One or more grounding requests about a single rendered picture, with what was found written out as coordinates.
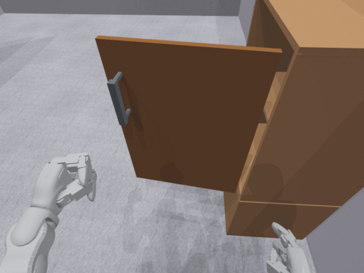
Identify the robot left hand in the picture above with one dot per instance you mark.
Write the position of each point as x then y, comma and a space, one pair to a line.
54, 178

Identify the left robot forearm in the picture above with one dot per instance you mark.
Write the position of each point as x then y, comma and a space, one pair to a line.
28, 242

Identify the cupboard door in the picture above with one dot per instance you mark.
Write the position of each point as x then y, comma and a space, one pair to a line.
195, 107

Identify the handle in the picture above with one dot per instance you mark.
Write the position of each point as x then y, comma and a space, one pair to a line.
116, 97

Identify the robot right hand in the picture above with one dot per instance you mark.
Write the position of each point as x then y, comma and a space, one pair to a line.
293, 258

